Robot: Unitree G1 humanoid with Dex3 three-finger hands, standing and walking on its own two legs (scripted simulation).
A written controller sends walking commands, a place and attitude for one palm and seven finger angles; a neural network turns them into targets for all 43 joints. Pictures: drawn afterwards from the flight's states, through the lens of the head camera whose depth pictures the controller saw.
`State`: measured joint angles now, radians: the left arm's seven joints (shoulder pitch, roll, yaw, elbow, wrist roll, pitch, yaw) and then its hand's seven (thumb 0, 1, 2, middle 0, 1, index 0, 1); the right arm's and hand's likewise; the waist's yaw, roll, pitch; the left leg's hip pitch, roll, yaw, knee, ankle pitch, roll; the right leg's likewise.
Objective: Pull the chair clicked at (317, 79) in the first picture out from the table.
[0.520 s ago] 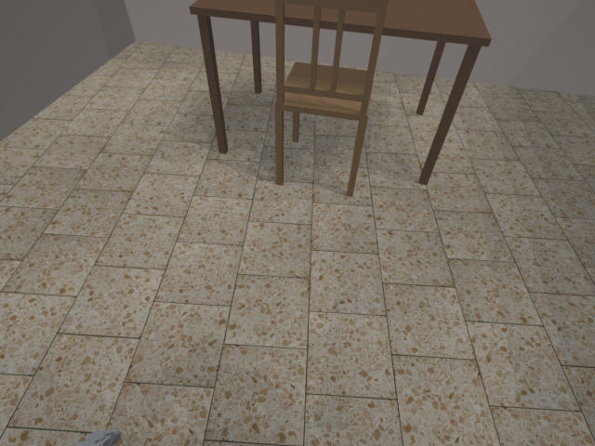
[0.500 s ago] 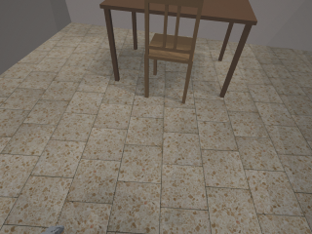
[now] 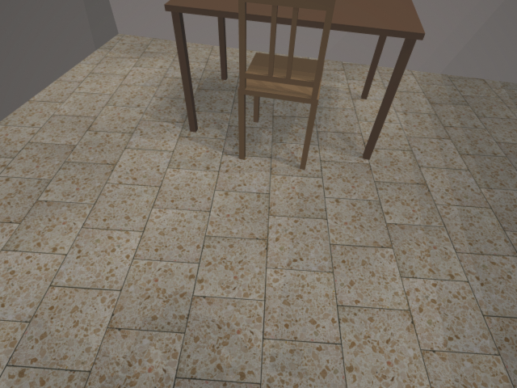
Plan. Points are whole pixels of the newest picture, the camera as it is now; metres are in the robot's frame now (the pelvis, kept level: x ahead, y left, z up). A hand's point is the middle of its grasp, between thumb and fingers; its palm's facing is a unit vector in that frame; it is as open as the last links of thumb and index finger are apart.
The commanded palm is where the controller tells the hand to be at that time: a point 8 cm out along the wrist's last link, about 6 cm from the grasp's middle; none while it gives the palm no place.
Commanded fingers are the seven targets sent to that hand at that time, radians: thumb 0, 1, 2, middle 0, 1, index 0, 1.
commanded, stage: stand and wait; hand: left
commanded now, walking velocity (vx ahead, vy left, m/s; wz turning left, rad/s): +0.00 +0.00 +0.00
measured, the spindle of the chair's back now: (272, 42) +1.45 +0.02 -0.08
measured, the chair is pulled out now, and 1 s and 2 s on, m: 0.00 0.00 0.00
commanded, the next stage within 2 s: look at it before walking up in 0.30 s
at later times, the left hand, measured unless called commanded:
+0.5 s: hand out of the picture +0.07 +0.24 -0.15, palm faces -0.04 -0.95 -0.32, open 7.4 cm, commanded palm none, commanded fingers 0.00 0.90 0.90 -0.20 -0.30 -0.20 -0.30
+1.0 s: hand out of the picture +0.07 +0.24 -0.16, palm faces -0.04 -0.95 -0.32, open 7.4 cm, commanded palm none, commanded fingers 0.00 0.90 0.90 -0.20 -0.30 -0.20 -0.30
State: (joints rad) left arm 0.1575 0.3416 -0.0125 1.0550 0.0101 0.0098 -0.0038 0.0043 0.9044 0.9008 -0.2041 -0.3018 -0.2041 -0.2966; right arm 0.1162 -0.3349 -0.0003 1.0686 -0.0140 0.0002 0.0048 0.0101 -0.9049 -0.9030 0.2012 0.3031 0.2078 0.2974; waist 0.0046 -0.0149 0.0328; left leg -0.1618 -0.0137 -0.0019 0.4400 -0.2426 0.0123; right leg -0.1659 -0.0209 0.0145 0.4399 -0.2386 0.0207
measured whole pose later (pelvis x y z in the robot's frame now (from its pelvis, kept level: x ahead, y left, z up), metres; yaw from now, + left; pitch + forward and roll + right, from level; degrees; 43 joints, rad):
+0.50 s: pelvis -0.01 -0.01 +0.00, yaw +0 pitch -2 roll +0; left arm 0.13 0.34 -0.01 1.08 0.01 0.00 -0.01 0.00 0.90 0.90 -0.20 -0.30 -0.20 -0.30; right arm 0.12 -0.33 0.00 1.11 -0.01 0.00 0.01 0.01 -0.91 -0.90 0.20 0.30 0.21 0.30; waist 0.00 -0.01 0.03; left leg -0.15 0.00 0.00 0.39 -0.21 0.00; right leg -0.16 -0.01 0.02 0.40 -0.20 0.01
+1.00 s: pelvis +0.00 -0.01 +0.00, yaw +0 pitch -2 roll +0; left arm 0.14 0.34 -0.01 1.09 0.01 0.00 0.00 0.00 0.90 0.90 -0.20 -0.30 -0.20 -0.30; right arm 0.11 -0.33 0.00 1.12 -0.01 0.00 0.01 0.01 -0.91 -0.90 0.20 0.30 0.21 0.30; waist 0.00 -0.01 0.04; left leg -0.14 0.00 0.00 0.38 -0.21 0.00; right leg -0.15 -0.01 0.02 0.38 -0.21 0.01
